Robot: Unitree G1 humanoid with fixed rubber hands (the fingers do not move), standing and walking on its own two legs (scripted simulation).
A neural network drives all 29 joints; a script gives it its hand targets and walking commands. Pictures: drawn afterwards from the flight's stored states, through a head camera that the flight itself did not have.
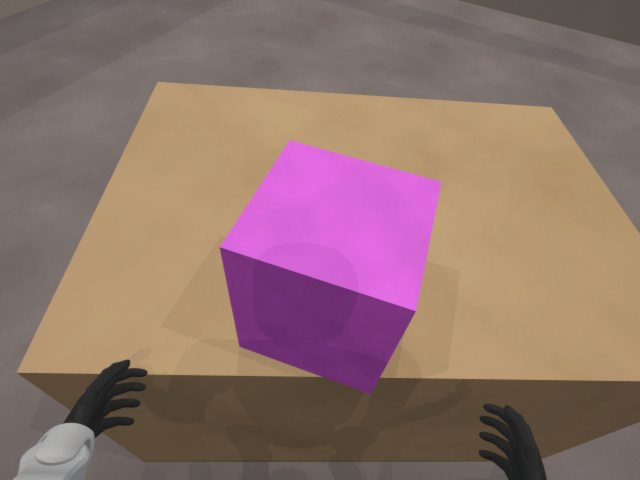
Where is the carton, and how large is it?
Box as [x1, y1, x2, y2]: [220, 140, 440, 393]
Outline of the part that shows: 289,140 220,246 239,346 370,393 416,308 440,182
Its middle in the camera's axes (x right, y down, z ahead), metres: +0.01 +0.05 +0.55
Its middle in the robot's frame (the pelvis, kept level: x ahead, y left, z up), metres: +0.38 -0.01 +0.01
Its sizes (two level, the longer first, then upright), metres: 0.210 0.200 0.250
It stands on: a pedestal, 0.67 m high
